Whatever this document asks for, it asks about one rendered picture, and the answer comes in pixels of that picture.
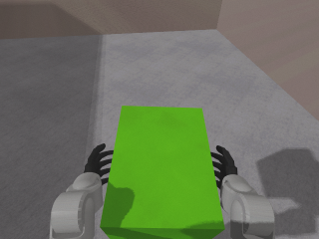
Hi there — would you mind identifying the carton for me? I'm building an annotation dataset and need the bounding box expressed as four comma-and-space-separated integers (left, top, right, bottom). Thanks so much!
100, 106, 225, 239

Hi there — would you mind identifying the left robot forearm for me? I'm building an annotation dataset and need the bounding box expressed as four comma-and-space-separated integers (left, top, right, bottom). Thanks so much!
49, 172, 104, 239

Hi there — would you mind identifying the right robot hand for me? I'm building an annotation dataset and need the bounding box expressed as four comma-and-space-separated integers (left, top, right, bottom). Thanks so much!
210, 145, 238, 189

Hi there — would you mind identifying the left robot hand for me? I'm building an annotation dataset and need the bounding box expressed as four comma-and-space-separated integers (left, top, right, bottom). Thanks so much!
84, 143, 114, 185

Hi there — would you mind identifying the right robot forearm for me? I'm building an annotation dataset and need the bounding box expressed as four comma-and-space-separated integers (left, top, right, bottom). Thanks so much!
220, 174, 275, 239

